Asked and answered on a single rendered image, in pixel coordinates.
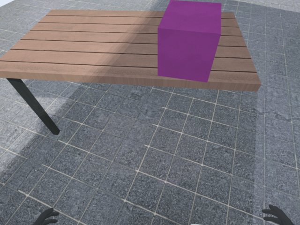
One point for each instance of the table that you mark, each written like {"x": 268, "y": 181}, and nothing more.
{"x": 115, "y": 47}

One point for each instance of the robot right hand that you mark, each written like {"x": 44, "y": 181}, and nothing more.
{"x": 281, "y": 219}

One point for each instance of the robot left hand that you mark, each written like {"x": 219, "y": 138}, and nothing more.
{"x": 44, "y": 215}

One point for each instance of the carton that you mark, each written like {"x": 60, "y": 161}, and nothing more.
{"x": 187, "y": 39}

